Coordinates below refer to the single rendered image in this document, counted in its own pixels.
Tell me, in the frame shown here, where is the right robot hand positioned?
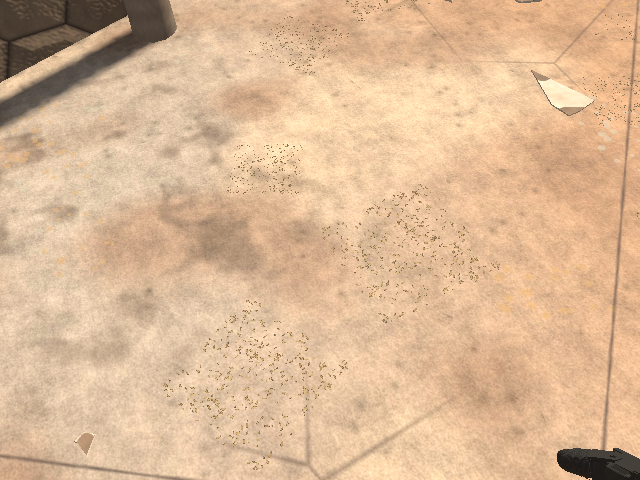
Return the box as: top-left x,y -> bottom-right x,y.
557,448 -> 640,480

